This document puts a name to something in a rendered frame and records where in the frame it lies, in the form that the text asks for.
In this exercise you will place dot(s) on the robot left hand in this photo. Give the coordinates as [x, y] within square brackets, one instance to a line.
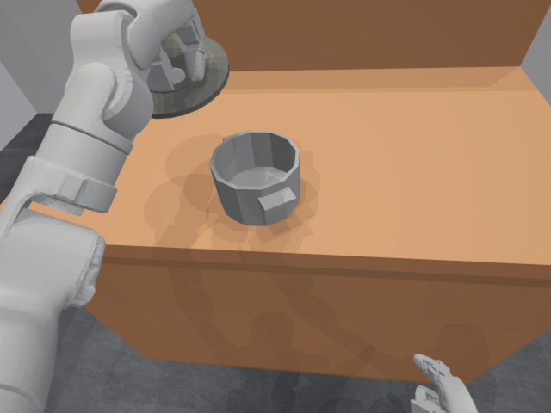
[178, 16]

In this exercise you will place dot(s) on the pot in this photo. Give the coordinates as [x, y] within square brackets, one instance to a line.
[257, 176]

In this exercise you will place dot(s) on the left robot forearm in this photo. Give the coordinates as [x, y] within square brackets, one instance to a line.
[106, 103]

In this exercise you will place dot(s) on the knob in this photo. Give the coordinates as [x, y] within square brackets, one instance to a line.
[173, 50]

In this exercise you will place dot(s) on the robot right hand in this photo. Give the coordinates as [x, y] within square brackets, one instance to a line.
[452, 396]

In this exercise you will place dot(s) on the table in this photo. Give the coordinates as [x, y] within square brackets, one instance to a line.
[424, 221]

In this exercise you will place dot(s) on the left robot upper arm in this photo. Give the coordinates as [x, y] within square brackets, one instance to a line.
[46, 265]

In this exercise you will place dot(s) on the lid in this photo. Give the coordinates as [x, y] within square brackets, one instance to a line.
[189, 96]

